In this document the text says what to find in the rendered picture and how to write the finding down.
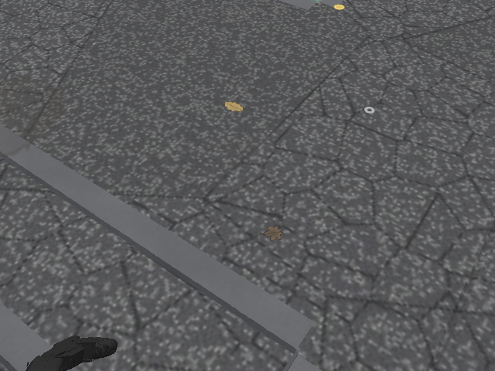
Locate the left robot hand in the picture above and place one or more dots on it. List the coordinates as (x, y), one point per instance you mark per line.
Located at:
(73, 351)

